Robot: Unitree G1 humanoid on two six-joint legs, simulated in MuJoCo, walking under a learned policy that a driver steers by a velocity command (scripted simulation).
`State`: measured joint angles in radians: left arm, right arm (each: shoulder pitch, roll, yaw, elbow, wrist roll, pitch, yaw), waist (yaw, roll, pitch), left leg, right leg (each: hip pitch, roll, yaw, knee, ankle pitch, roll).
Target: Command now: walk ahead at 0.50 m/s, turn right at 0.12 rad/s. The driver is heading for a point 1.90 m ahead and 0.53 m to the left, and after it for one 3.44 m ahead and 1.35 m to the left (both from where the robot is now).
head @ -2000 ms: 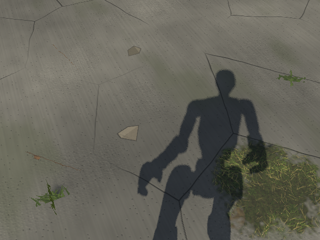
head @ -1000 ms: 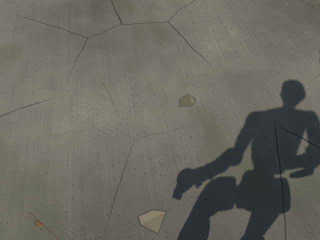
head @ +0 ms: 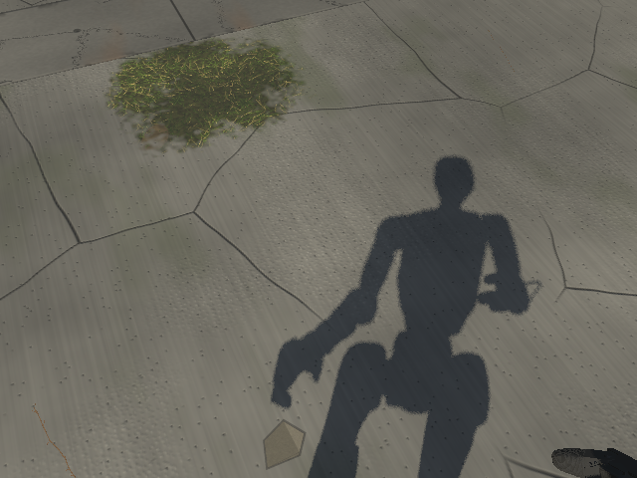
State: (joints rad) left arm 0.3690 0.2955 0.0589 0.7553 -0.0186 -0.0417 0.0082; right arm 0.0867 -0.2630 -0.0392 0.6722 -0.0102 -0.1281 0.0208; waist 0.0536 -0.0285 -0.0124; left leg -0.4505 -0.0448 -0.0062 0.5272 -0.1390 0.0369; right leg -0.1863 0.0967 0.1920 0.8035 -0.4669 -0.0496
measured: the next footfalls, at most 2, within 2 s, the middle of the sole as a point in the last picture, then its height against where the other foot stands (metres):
right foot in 0.40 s outside the picture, level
left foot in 0.90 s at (230, 445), level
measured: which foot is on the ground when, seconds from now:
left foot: down 0.00-0.42, up 0.44-0.88, down 0.90-1.00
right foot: up 0.00-0.38, down 0.40-0.90, up 0.92-1.00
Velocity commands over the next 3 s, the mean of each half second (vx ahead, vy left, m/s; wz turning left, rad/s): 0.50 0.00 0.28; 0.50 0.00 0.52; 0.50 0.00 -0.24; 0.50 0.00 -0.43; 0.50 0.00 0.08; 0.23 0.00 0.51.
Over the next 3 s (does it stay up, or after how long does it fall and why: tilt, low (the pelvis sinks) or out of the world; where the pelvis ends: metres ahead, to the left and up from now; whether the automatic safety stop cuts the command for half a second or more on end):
stays up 1.45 0.37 0.01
